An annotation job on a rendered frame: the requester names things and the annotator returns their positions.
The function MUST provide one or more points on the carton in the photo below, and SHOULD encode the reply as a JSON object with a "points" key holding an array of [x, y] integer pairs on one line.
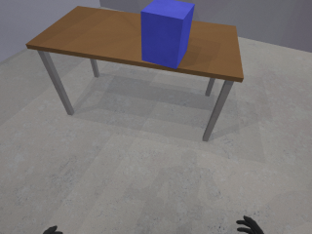
{"points": [[165, 29]]}

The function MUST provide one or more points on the robot right hand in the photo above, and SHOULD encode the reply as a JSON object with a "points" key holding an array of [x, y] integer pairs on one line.
{"points": [[253, 227]]}

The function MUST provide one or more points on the table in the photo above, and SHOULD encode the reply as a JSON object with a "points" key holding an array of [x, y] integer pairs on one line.
{"points": [[98, 34]]}

